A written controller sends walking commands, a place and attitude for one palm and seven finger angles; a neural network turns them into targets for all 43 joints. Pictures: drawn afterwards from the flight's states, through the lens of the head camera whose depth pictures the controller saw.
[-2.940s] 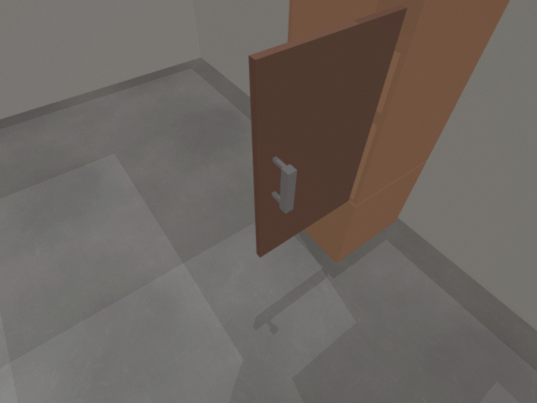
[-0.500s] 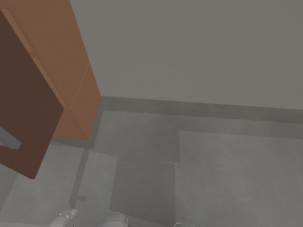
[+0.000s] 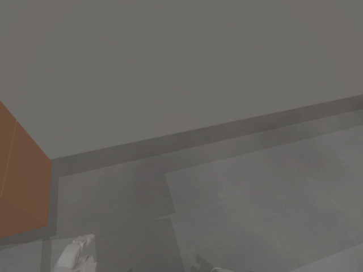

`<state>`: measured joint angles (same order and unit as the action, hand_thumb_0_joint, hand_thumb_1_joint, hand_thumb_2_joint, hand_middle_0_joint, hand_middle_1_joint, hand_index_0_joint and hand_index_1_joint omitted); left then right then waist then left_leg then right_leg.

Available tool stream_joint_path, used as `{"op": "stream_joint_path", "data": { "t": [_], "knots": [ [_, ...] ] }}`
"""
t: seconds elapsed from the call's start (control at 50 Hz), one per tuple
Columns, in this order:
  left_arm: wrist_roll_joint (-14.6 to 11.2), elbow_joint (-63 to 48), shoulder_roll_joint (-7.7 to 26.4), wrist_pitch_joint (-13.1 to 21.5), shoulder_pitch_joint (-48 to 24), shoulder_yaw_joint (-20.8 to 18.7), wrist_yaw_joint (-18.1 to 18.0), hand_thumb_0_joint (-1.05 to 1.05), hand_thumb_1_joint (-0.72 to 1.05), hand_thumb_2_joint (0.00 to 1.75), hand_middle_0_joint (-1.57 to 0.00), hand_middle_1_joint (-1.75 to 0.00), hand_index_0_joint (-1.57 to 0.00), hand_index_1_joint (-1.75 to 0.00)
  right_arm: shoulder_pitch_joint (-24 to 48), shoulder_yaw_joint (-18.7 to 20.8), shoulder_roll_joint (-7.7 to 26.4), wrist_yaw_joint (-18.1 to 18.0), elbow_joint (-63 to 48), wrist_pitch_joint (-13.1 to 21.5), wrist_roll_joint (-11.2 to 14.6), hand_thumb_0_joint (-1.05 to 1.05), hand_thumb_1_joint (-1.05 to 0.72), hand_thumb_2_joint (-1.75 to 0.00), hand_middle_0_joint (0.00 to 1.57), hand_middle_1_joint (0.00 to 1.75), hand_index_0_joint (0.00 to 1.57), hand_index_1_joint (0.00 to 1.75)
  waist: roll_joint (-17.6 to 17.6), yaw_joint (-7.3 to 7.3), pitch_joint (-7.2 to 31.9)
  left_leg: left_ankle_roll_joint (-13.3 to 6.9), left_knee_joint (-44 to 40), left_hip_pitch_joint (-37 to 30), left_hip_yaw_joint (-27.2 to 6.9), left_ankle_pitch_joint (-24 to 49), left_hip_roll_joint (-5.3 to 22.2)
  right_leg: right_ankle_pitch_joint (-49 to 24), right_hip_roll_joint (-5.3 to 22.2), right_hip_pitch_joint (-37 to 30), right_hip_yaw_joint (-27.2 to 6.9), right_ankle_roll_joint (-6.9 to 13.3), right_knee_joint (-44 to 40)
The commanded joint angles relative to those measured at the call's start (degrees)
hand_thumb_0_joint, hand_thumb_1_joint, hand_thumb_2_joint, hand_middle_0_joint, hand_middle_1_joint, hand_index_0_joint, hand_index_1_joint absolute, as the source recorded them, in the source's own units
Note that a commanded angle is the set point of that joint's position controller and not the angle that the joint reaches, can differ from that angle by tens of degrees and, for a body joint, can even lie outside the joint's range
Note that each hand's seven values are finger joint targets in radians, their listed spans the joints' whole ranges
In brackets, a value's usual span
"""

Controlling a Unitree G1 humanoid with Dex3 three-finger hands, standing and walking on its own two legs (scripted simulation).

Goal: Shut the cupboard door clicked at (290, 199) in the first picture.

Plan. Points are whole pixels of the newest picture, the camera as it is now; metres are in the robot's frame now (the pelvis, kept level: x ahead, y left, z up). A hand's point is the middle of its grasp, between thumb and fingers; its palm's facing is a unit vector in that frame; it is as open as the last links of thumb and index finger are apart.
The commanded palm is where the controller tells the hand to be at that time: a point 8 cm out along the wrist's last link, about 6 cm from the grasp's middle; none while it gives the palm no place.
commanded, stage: walk to a spot facing it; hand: left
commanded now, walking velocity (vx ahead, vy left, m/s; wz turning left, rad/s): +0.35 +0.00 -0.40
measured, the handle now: out of the picture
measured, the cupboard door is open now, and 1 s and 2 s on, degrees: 91 91 91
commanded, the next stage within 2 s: turn to face it in 1.06 s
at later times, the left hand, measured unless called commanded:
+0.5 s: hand (142, 183) +0.37 +0.12 -0.14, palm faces -0.29 -0.94 -0.17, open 7.4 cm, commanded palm none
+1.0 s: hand (161, 146) +0.51 +0.07 -0.15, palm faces -0.30 -0.94 -0.16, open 7.3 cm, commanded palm none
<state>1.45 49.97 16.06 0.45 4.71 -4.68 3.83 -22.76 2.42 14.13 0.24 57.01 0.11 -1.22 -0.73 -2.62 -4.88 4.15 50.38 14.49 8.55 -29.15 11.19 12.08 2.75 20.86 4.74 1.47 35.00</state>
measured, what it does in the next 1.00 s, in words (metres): walks ahead, turning right: left foot, then right foot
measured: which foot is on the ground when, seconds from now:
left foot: up 0.00-0.18, down 0.20-0.50, up 0.52-0.74, down 0.76-1.00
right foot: down 0.00-0.20, up 0.22-0.48, down 0.50-0.76, up 0.78-1.00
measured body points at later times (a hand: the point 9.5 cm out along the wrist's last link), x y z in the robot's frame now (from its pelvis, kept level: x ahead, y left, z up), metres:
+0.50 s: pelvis +0.19 -0.03 +0.01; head +0.22 -0.03 +0.46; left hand +0.39 +0.17 -0.13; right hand +0.06 -0.22 -0.14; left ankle +0.15 +0.14 -0.72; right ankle +0.23 -0.15 -0.72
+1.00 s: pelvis +0.39 -0.09 +0.02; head +0.42 -0.09 +0.47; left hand +0.53 +0.12 -0.13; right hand +0.31 -0.30 -0.13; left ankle +0.40 +0.06 -0.72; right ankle +0.40 -0.23 -0.69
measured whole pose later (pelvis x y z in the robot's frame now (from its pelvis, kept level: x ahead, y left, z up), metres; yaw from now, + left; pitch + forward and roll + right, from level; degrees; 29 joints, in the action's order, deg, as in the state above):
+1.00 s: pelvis +0.39 -0.09 +0.02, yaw -19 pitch +0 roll -1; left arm 1.8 57.9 11.8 0.6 11.2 -4.1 3.2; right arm -19.5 2.1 7.9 0.3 59.9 3.8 -2.2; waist -0.5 -0.5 -2.2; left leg 2.7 25.5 9.1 8.2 -16.1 6.9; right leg 16.6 4.2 25.5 5.0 1.2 42.8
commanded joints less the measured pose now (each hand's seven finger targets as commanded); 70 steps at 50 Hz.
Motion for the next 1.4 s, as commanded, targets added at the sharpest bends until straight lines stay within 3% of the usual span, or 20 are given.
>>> {"op": "stream_joint_path", "data": {
  "t": [0.0, 0.14, 0.18, 0.22, 0.32, 0.38, 0.44, 0.48, 0.54, 0.7, 0.74, 0.76, 0.88, 0.98, 1.02, 1.06, 1.22, 1.26, 1.3, 1.38],
  "knots": [
    [0.01, -0.57, 10.84, 0.37, 7.52, -2.27, -2.99, 0.00, 0.90, 0.90, -0.20, -0.30, -0.20, -0.30, 12.55, 1.94, 6.61, -0.03, -9.48, 2.40, 0.05, 0.00, -0.90, -0.90, 0.20, 0.30, 0.20, 0.30, -12.88, 5.46, 3.17, -0.76, 16.72, 25.71, -8.56, -0.81, -0.37, 25.03, 16.91, -11.34, -29.40, 11.87, -22.90],
    [0.19, -0.63, 6.79, 0.86, 0.14, -1.30, -1.92, 0.00, 0.90, 0.90, -0.20, -0.30, -0.20, -0.30, -4.17, 1.66, 3.63, 0.16, -2.60, 2.92, -0.56, 0.00, -0.90, -0.90, 0.20, 0.30, 0.20, 0.30, -1.14, -4.26, 4.02, -0.16, -17.76, -11.34, 1.23, 13.27, -7.50, 22.62, 4.03, 9.97, -13.31, 5.71, -11.87],
    [-0.65, -3.88, -1.14, 0.66, -0.53, 0.26, -1.39, 0.00, 0.90, 0.90, -0.20, -0.30, -0.20, -0.30, -14.60, 3.60, 13.75, -1.40, -0.88, 4.36, -2.00, 0.00, -0.90, -0.90, 0.20, 0.30, 0.20, 0.30, 25.62, -7.84, 5.35, -10.11, -40.07, -18.39, -36.70, -10.63, 16.98, 24.30, -6.46, 24.91, -1.81, -0.54, 23.20],
    [0.22, -5.86, 0.01, 1.89, -6.20, -0.42, -0.66, 0.00, 0.90, 0.90, -0.20, -0.30, -0.20, -0.30, -9.27, 3.76, 14.50, -1.63, -3.09, 4.51, -1.88, 0.00, -0.90, -0.90, 0.20, 0.30, 0.20, 0.30, 6.96, -5.09, 1.54, -16.63, -42.65, -8.77, -42.29, -10.26, 20.11, 18.21, 0.48, 26.13, -7.40, 0.13, 34.51],
    [0.24, -2.04, -3.25, 1.31, -4.06, 1.30, 0.29, 0.00, 0.90, 0.90, -0.20, -0.30, -0.20, -0.30, -5.18, 1.56, 6.23, -1.65, -0.95, 5.52, -1.25, 0.00, -0.90, -0.90, 0.20, 0.30, 0.20, 0.30, 12.80, -1.28, 4.79, -8.13, -32.91, -13.57, -4.80, 36.62, 5.57, 6.54, 1.30, 15.97, -0.34, -1.01, 16.06],
    [0.00, -1.31, -3.21, 1.31, -3.77, 1.30, 0.16, 0.00, 0.90, 0.90, -0.20, -0.30, -0.20, -0.30, -5.32, 1.87, 6.54, -1.18, -0.16, 4.57, -0.98, 0.00, -0.90, -0.90, 0.20, 0.30, 0.20, 0.30, 10.89, -1.28, 5.14, -8.07, -32.03, -9.16, -1.67, 31.46, 5.65, 3.91, -2.20, 3.85, 3.87, 0.09, 4.48],
    [0.25, 2.55, 0.48, 1.39, 7.93, -0.32, -0.63, 0.00, 0.90, 0.90, -0.20, -0.30, -0.20, -0.30, -1.41, 1.52, 5.23, -0.74, -0.26, 3.65, -0.54, 0.00, -0.90, -0.90, 0.20, 0.30, 0.20, 0.30, 3.42, 5.71, 6.06, -5.82, -19.78, 3.51, 1.35, 24.35, 2.96, 1.23, -4.00, -19.19, 2.68, 2.55, -4.45],
    [-0.20, 6.96, 11.51, 1.90, 24.54, -3.37, -2.23, 0.00, 0.90, 0.90, -0.20, -0.30, -0.20, -0.30, 5.29, 0.30, 0.13, -0.15, -4.75, 3.88, 0.88, 0.00, -0.90, -0.90, 0.20, 0.30, 0.20, 0.30, -18.89, 13.11, 11.15, -2.32, 13.30, 28.00, 3.21, -7.97, -7.55, 11.55, 21.16, -36.22, -35.06, 13.80, -20.51],
    [-0.48, 4.44, 4.96, 1.49, 11.77, -1.73, -4.01, 0.00, 0.90, 0.90, -0.20, -0.30, -0.20, -0.30, 7.99, 1.99, 2.31, -0.23, -3.25, 3.43, -0.24, 0.00, -0.90, -0.90, 0.20, 0.30, 0.20, 0.30, -14.32, 5.72, 3.08, -2.62, 16.41, 28.35, -8.91, 1.42, -0.17, 14.22, 17.35, -18.89, -26.53, 13.12, -22.34],
    [-0.32, 5.14, 2.89, 2.37, 6.84, -1.00, -2.70, 0.00, 0.90, 0.90, -0.20, -0.30, -0.20, -0.30, -2.18, 1.45, -0.69, 0.65, 1.50, 3.09, -0.88, 0.00, -0.90, -0.90, 0.20, 0.30, 0.20, 0.30, 0.44, -2.22, 2.66, -1.77, -19.40, -8.40, 0.18, 16.81, -7.03, 17.99, 5.76, 4.23, -9.96, 6.75, -15.28],
    [-0.66, 3.28, -3.18, 2.03, 8.09, 0.57, -2.19, 0.00, 0.90, 0.90, -0.20, -0.30, -0.20, -0.30, -11.57, 3.60, 8.90, -0.57, 3.00, 3.90, -1.70, 0.00, -0.90, -0.90, 0.20, 0.30, 0.20, 0.30, 22.72, -5.54, 5.99, -9.54, -35.01, -18.97, -28.97, -3.69, 11.70, 19.11, -4.24, 18.20, -0.49, 1.55, 15.26],
    [-0.72, 0.78, -1.16, 2.54, 3.25, -0.06, -1.83, 0.00, 0.90, 0.90, -0.20, -0.30, -0.20, -0.30, -13.26, 3.97, 10.64, -1.53, 2.49, 3.43, -1.51, 0.00, -0.90, -0.90, 0.20, 0.30, 0.20, 0.30, 15.36, -6.68, 5.42, -15.41, -41.84, -17.14, -39.44, -12.69, 17.98, 19.37, -2.15, 21.27, -3.86, 1.19, 25.12],
    [0.12, 2.92, -3.35, 2.02, 1.79, 0.80, -0.60, 0.00, 0.90, 0.90, -0.20, -0.30, -0.20, -0.30, -2.56, 2.10, 4.63, -1.36, 1.34, 5.24, -1.03, 0.00, -0.90, -0.90, 0.20, 0.30, 0.20, 0.30, 11.03, -0.09, 3.40, -10.26, -36.50, -9.77, -9.05, 25.52, 6.63, 6.07, 3.14, 13.86, -2.20, -1.03, 15.78],
    [0.06, 5.61, -2.14, 1.91, 8.55, 0.16, -0.91, 0.00, 0.90, 0.90, -0.20, -0.30, -0.20, -0.30, 0.95, 2.39, 5.23, -0.66, 1.58, 3.38, -0.64, 0.00, -0.90, -0.90, 0.20, 0.30, 0.20, 0.30, 4.87, 3.53, 3.75, -7.71, -29.57, 1.16, -3.01, 11.69, 3.32, -0.58, -2.25, -10.05, 4.23, -0.36, -2.51],
    [0.41, 8.72, 4.90, 2.56, 19.76, -1.65, -2.01, 0.00, 0.90, 0.90, -0.20, -0.30, -0.20, -0.30, 3.69, 1.36, 0.92, -0.06, 0.20, 3.06, 0.23, 0.00, -0.90, -0.90, 0.20, 0.30, 0.20, 0.30, -10.63, 9.38, 4.58, -3.30, -7.76, 17.72, 4.72, 2.27, -5.71, 10.32, 9.13, -26.02, -14.89, 5.35, -12.32],
    [-0.40, 8.96, 9.78, 1.99, 22.60, -2.62, -3.25, 0.00, 0.90, 0.90, -0.20, -0.30, -0.20, -0.30, 8.56, 1.20, -0.03, 0.40, -3.18, 2.94, 0.28, 0.00, -0.90, -0.90, 0.20, 0.30, 0.20, 0.30, -12.85, 10.30, 3.60, -3.60, 13.18, 27.31, -3.58, -6.87, -5.82, 21.86, 21.65, -24.34, -34.47, 14.18, -25.85],
    [-0.50, 7.42, 1.76, 2.89, 8.83, -0.49, -4.04, 0.00, 0.90, 0.90, -0.20, -0.30, -0.20, -0.30, 0.42, 0.20, -4.61, 0.30, 3.03, 1.94, -0.35, 0.00, -0.90, -0.90, 0.20, 0.30, 0.20, 0.30, -2.55, -0.34, 3.96, -2.05, -18.84, -1.32, 0.00, 20.50, -7.92, -2.45, 10.45, -5.07, -2.37, 4.56, -15.30],
    [-0.68, 6.59, -1.81, 1.74, 10.52, 0.52, -3.96, 0.00, 0.90, 0.90, -0.20, -0.30, -0.20, -0.30, -4.89, 1.38, 2.43, 0.00, 3.73, 2.77, -0.59, 0.00, -0.90, -0.90, 0.20, 0.30, 0.20, 0.30, 13.43, -1.04, 6.22, -6.46, -27.33, -9.87, -15.28, 28.93, 0.81, 8.11, 3.38, 2.24, 3.64, -0.76, 1.66],
    [-0.61, 2.82, -1.53, 1.12, 6.42, 1.02, -4.18, 0.00, 0.90, 0.90, -0.20, -0.30, -0.20, -0.30, -6.58, 2.63, 8.95, -1.52, 1.60, 1.77, -0.91, 0.00, -0.90, -0.90, 0.20, 0.30, 0.20, 0.30, 12.03, -2.78, 5.57, -17.85, -33.02, -8.40, -36.57, 31.88, 13.60, 24.63, -1.15, 10.07, -1.08, -3.09, 21.79],
    [-1.09, 3.38, -0.96, 0.41, 3.78, 0.77, -3.97, 0.00, 0.90, 0.90, -0.20, -0.30, -0.20, -0.30, 1.69, 1.50, 6.50, -2.51, -0.45, 2.07, -0.61, 0.00, -0.90, -0.90, 0.20, 0.30, 0.20, 0.30, 11.50, 0.76, 7.99, -14.33, -26.38, -8.22, -22.99, 59.72, 5.98, 17.50, 0.83, 8.11, -3.85, -4.86, 21.49]
  ]
}}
